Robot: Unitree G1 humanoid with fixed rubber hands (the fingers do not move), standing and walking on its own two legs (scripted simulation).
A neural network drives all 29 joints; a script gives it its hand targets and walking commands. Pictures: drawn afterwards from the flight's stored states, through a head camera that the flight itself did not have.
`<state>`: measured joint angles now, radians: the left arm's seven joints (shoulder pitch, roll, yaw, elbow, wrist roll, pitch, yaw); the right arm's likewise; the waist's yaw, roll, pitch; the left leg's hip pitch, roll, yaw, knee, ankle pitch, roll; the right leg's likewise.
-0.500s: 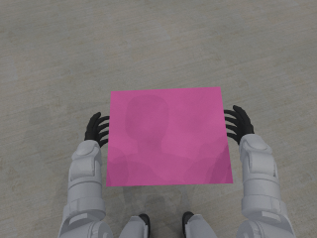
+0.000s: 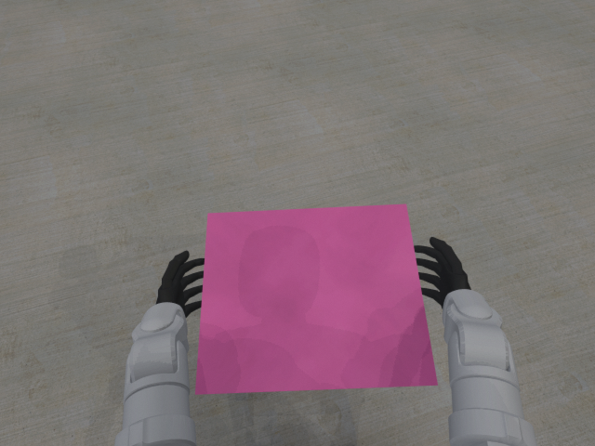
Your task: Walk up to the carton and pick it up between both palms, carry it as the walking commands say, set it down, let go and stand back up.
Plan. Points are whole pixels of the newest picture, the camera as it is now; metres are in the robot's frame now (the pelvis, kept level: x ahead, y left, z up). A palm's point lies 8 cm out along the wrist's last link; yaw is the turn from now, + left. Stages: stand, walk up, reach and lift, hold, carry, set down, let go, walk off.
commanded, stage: reach and lift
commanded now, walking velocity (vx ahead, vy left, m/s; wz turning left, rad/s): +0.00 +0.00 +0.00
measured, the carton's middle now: (310, 302) +0.35 +0.00 -0.10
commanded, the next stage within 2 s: hold in 1.56 s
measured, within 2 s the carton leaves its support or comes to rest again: neither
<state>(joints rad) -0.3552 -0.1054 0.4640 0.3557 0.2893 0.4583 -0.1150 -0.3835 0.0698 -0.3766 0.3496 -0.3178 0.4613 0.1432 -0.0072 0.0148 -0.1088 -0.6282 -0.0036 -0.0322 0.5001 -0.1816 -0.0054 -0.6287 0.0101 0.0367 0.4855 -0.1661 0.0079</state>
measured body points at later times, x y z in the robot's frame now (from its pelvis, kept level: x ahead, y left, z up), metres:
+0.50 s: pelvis +0.01 +0.00 +0.02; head +0.00 +0.00 +0.47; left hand +0.31 +0.20 +0.03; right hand +0.32 -0.19 +0.04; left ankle +0.02 +0.12 -0.73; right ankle +0.03 -0.12 -0.73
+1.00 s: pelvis +0.01 +0.00 +0.02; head -0.03 +0.00 +0.47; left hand +0.31 +0.20 +0.06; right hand +0.32 -0.19 +0.07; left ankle +0.02 +0.12 -0.73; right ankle +0.03 -0.13 -0.73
